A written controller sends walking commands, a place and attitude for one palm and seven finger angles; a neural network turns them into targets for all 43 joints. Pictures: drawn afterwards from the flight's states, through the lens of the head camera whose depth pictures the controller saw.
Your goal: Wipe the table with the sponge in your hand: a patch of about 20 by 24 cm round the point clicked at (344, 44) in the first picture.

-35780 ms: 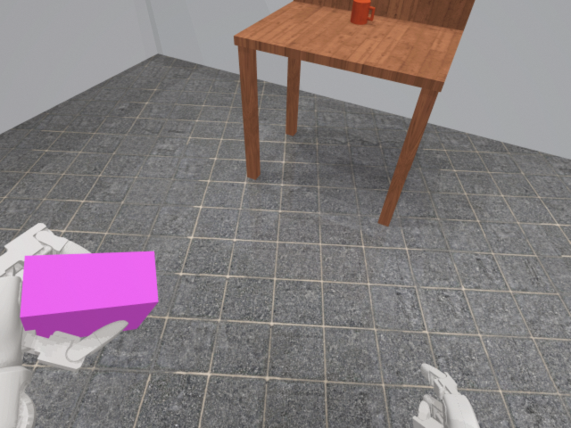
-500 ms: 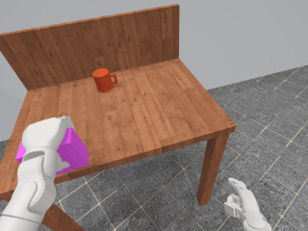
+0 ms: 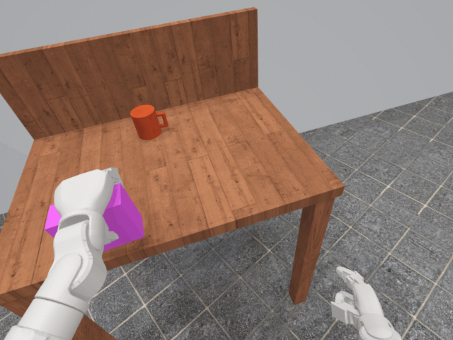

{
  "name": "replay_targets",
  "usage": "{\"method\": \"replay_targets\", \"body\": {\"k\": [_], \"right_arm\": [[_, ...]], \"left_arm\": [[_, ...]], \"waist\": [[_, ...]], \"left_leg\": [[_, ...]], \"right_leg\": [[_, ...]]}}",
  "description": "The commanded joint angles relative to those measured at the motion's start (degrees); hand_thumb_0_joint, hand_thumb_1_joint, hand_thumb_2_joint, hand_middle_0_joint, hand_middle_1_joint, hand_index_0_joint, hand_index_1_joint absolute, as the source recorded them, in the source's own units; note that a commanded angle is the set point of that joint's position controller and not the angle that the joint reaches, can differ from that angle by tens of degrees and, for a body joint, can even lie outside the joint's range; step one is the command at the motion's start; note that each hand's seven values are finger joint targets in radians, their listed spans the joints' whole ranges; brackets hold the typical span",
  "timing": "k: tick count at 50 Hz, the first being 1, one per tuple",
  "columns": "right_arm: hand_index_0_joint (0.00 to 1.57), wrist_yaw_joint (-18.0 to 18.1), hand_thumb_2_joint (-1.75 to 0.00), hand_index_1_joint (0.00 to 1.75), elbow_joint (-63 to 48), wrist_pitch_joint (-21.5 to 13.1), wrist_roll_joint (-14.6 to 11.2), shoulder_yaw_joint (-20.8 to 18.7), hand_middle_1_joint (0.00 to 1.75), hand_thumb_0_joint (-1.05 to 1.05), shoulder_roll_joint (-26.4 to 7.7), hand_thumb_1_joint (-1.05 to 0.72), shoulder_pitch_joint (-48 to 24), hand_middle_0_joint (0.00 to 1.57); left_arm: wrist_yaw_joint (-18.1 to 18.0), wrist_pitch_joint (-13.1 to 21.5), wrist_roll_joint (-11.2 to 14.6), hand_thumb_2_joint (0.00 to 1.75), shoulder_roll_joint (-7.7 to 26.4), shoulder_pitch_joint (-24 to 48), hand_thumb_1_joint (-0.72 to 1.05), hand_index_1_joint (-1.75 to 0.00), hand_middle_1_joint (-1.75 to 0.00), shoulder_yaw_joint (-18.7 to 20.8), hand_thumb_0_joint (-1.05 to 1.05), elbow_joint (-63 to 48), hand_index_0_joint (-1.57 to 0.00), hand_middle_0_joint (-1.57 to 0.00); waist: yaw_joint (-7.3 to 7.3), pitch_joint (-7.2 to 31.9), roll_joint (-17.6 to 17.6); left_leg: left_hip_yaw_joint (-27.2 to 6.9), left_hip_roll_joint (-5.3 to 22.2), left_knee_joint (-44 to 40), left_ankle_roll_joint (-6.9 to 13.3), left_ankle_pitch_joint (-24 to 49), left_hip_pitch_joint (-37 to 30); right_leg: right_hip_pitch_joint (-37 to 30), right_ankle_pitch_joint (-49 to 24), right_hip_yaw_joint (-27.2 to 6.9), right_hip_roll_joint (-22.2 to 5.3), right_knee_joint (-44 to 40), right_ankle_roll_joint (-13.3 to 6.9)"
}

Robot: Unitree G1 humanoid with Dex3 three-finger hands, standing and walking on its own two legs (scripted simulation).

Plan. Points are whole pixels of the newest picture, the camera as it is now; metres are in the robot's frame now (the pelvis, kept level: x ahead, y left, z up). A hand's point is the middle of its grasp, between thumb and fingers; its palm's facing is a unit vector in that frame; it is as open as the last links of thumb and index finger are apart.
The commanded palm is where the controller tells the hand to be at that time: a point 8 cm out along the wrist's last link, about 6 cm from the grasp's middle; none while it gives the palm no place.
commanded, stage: move the sponge above the wiping area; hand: left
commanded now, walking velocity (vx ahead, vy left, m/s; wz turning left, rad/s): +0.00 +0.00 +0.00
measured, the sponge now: (103, 227) +0.28 +0.29 +0.06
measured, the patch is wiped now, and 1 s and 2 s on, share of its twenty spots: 0.00 0.00 0.00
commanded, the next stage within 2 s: lower the sponge onto the table in 1.82 s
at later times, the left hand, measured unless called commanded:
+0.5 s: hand (123, 198) +0.33 +0.26 +0.09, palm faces +0.00 -0.06 -1.00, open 9.7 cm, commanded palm +0.30 +0.26 +0.16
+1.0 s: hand (116, 196) +0.33 +0.28 +0.09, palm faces +0.01 -0.07 -1.00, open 9.7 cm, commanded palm +0.31 +0.27 +0.16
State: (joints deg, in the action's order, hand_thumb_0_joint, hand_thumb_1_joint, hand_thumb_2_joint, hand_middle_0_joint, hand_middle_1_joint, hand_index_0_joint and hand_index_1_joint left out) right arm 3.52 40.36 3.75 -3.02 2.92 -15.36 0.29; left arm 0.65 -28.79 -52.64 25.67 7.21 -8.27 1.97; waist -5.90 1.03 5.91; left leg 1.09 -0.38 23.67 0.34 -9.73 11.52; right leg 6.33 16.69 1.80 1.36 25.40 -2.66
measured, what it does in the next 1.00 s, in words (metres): stands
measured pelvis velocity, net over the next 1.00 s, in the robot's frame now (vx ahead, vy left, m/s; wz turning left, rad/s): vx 0.02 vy -0.01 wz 0.00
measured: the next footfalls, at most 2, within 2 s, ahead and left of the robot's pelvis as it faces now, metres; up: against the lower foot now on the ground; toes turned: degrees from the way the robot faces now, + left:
none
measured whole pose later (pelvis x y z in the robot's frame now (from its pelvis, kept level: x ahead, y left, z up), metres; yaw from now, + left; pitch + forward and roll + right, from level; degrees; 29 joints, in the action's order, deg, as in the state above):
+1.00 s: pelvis +0.02 -0.01 +0.00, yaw +0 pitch +0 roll +1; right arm 3.5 40.5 4.9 -3.6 1.0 -16.3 2.8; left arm -1.1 -27.6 -53.1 25.3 13.1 -6.8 13.6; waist -3.8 2.7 4.7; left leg 1.0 -0.2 26.2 0.0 -12.7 14.0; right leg 8.2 19.1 1.8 1.6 26.9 -3.0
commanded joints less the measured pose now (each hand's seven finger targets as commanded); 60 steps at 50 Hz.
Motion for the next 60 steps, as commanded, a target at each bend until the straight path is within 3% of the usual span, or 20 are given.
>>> {"method": "replay_targets", "body": {"k": [1,4,6,8,11,14,16,21,22,26,27,34,36,39,41,45,46,53,56,60], "right_arm": [[0.20,0.6,-0.90,0.30,-10.5,-2.9,0.3,-1.5,0.30,0.00,-5.4,-0.90,-13.6,0.20],[0.20,1.0,-0.90,0.30,-9.6,-2.7,0.1,-1.6,0.30,0.00,-5.4,-0.90,-12.4,0.20],[0.20,1.3,-0.90,0.30,-9.8,-2.7,0.2,-1.5,0.30,0.00,-5.7,-0.90,-12.9,0.20],[0.20,1.2,-0.90,0.30,-9.7,-3.2,0.2,-1.5,0.30,0.00,-5.0,-0.90,-12.0,0.20],[0.20,1.1,-0.90,0.30,-9.8,-3.2,0.3,-1.7,0.30,0.00,-5.4,-0.90,-11.7,0.20],[0.20,1.1,-0.90,0.30,-8.8,-2.9,0.1,-1.9,0.30,0.00,-5.4,-0.90,-10.8,0.20],[0.20,1.1,-0.90,0.30,-9.0,-2.8,0.1,-1.9,0.30,0.00,-5.9,-0.90,-11.0,0.20],[0.20,1.1,-0.90,0.30,-9.0,-2.6,0.0,-2.0,0.30,0.00,-6.0,-0.90,-10.9,0.20],[0.20,1.1,-0.90,0.30,-9.2,-2.9,-0.1,-2.0,0.30,0.00,-5.5,-0.90,-10.5,0.20],[0.20,1.2,-0.90,0.30,-8.7,-2.4,0.0,-2.3,0.30,0.00,-6.4,-0.90,-9.8,0.20],[0.20,1.1,-0.90,0.30,-9.2,-2.7,-0.1,-2.3,0.30,0.00,-5.9,-0.90,-9.5,0.20],[0.20,0.8,-0.90,0.30,-8.8,-2.6,-0.2,-3.0,0.30,0.00,-6.2,-0.90,-8.1,0.20],[0.20,0.9,-0.90,0.30,-8.4,-2.3,0.1,-3.1,0.30,0.00,-7.0,-0.90,-7.6,0.20],[0.20,0.5,-0.90,0.30,-9.5,-2.6,0.1,-3.4,0.30,0.00,-6.2,-0.90,-8.1,0.20],[0.20,0.6,-0.90,0.30,-9.3,-2.2,0.3,-3.4,0.30,0.00,-6.7,-0.90,-8.3,0.20],[0.20,0.3,-0.90,0.30,-9.3,-2.1,0.1,-3.5,0.30,0.00,-6.5,-0.90,-8.1,0.20],[0.20,0.4,-0.90,0.30,-9.1,-1.7,0.0,-3.4,0.30,0.00,-7.0,-0.90,-8.6,0.20],[0.20,1.1,-0.90,0.30,-9.8,-2.0,-0.7,-2.9,0.30,0.00,-6.1,-0.90,-8.5,0.20],[0.20,1.5,-0.90,0.30,-9.6,-2.2,-0.4,-2.9,0.30,0.00,-6.6,-0.90,-8.1,0.20],[0.20,1.2,-0.90,0.30,-9.2,-2.6,-0.1,-3.0,0.30,0.00,-5.9,-0.90,-7.4,0.20]], "left_arm": [[-2.5,-0.5,-2.2,1.30,13.5,18.4,0.10,-1.60,-1.60,7.7,0.00,-11.5,-1.20,-1.20],[-2.2,-0.2,-2.4,1.30,11.9,21.5,0.10,-1.60,-1.60,6.0,0.00,-7.5,-1.20,-1.20],[-2.4,0.2,-3.4,1.30,15.3,23.6,0.10,-1.60,-1.60,8.2,0.00,-8.5,-1.20,-1.20],[-2.6,1.3,-2.8,1.30,11.8,23.9,0.10,-1.60,-1.60,5.7,0.00,-8.1,-1.20,-1.20],[-3.2,1.8,-3.2,1.30,14.0,23.6,0.10,-1.60,-1.60,7.7,0.00,-7.9,-1.20,-1.20],[-3.6,1.8,-3.2,1.30,11.0,25.6,0.10,-1.60,-1.60,5.1,0.00,-4.0,-1.20,-1.20],[-4.1,1.0,-3.9,1.30,14.3,27.1,0.10,-1.60,-1.60,7.6,0.00,-3.0,-1.20,-1.20],[-4.2,0.6,-3.6,1.30,13.2,28.2,0.10,-1.60,-1.60,6.7,0.00,-0.2,-1.20,-1.20],[-4.1,0.8,-3.1,1.30,10.4,29.9,0.10,-1.60,-1.60,4.4,0.00,-0.1,-1.20,-1.20],[-4.2,0.9,-3.7,1.30,14.6,29.4,0.10,-1.60,-1.60,7.9,0.00,2.4,-1.20,-1.20],[-4.1,1.2,-3.4,1.30,11.9,30.6,0.10,-1.60,-1.60,5.7,0.00,1.6,-1.20,-1.20],[-4.3,2.3,-3.0,1.30,10.6,30.5,0.10,-1.60,-1.60,5.0,0.00,2.2,-1.20,-1.20],[-4.6,1.8,-3.8,1.30,14.6,29.4,0.10,-1.60,-1.60,8.3,0.00,4.3,-1.20,-1.20],[-5.0,2.8,-3.0,1.30,12.9,27.7,0.10,-1.60,-1.60,7.8,0.00,-0.2,-1.20,-1.20],[-5.3,2.5,-3.5,1.30,16.1,26.6,0.10,-1.60,-1.60,10.6,0.00,-0.4,-1.20,-1.20],[-5.1,1.6,-2.6,1.30,14.5,23.8,0.10,-1.60,-1.60,10.0,0.00,0.6,-1.20,-1.20],[-5.0,0.9,-2.7,1.30,17.0,23.5,0.10,-1.60,-1.60,11.7,0.00,1.6,-1.20,-1.20],[-2.2,1.9,-2.0,1.30,9.7,30.9,0.10,-1.60,-1.60,2.8,0.00,-0.7,-1.20,-1.20],[-2.0,3.4,-3.1,1.30,13.6,32.9,0.10,-1.60,-1.60,5.4,0.00,-1.2,-1.20,-1.20],[-3.4,5.2,-3.3,1.30,12.0,32.7,0.10,-1.60,-1.60,5.2,0.00,-1.0,-1.20,-1.20]], "waist": [[-0.53,13.1,-2.9],[0.61,11.7,-5.6],[0.20,13.0,-4.2],[0.49,14.2,-4.3],[-0.08,15.0,-2.5],[1.00,12.7,-3.7],[0.46,13.7,-3.6],[0.38,15.3,-3.9],[0.95,15.5,-5.0],[0.60,16.1,-5.2],[0.94,17.0,-5.3],[1.92,16.4,-4.7],[1.18,16.7,-5.6],[0.68,18.9,-4.8],[0.16,19.5,-3.4],[0.61,17.2,-5.0],[0.45,16.0,-5.3],[3.24,14.5,-4.1],[2.68,16.7,-3.4],[2.02,17.5,-2.9]], "left_leg": [[-0.5,-2.5,-0.6,2.0,11.3,-7.9],[-0.3,-2.5,-0.8,2.1,10.0,-6.8],[-0.3,-2.5,-0.4,2.1,9.9,-7.6],[-0.4,-2.7,0.1,2.3,11.9,-8.0],[-0.6,-2.6,0.3,2.2,12.5,-8.4],[-0.3,-2.6,0.0,2.0,11.4,-7.1],[-0.3,-2.5,-0.1,1.9,10.5,-7.1],[-0.1,-2.6,0.1,2.0,11.0,-6.7],[0.0,-2.9,0.6,2.2,11.6,-6.6],[0.2,-2.8,0.8,2.2,11.7,-5.9],[0.3,-3.0,1.2,2.4,12.3,-5.8],[0.5,-2.9,2.4,2.6,14.4,-6.1],[0.5,-2.8,2.5,2.6,14.2,-5.6],[0.7,-3.1,3.2,2.8,17.4,-6.1],[0.7,-2.9,3.2,2.6,17.8,-6.4],[0.9,-2.9,3.2,2.7,17.7,-5.3],[0.8,-2.8,2.9,2.6,16.5,-4.9],[-0.4,-2.9,2.6,3.0,13.5,-6.9],[-0.8,-2.8,2.7,2.9,13.5,-7.9],[-1.1,-2.7,2.5,2.5,14.8,-8.1]], "right_leg": [[1.0,-15.0,-2.7,1.1,-3.8,-0.5],[1.7,-14.4,-1.8,0.7,-4.0,0.1],[1.8,-14.2,-3.1,1.0,-4.0,-0.3],[1.0,-16.1,-1.9,0.8,-3.1,-0.2],[1.1,-17.1,-2.6,1.1,-3.1,-0.5],[2.1,-16.1,-1.7,0.7,-3.4,-0.2],[1.9,-15.2,-2.5,1.0,-3.4,-0.5],[0.9,-16.5,-2.5,0.7,-3.0,-0.4],[0.5,-17.8,-1.8,0.4,-2.7,-0.1],[0.0,-19.5,-2.9,0.5,-2.6,0.0],[-0.6,-20.5,-2.1,0.2,-2.0,0.2],[0.5,-24.5,-1.9,0.2,-1.2,0.3],[0.1,-25.0,-2.6,0.4,-1.1,0.2],[-2.1,-29.3,-2.0,0.1,0.0,0.4],[-2.2,-29.4,-2.7,0.4,-0.1,0.1],[-1.8,-30.4,-2.0,0.2,-0.1,0.5],[-1.2,-29.0,-2.5,0.4,-0.6,0.4],[3.0,-21.3,-1.3,0.4,-1.5,0.4],[2.6,-21.0,-1.9,0.6,-1.5,-0.1],[2.3,-20.6,-1.0,0.6,-1.0,-0.3]]}}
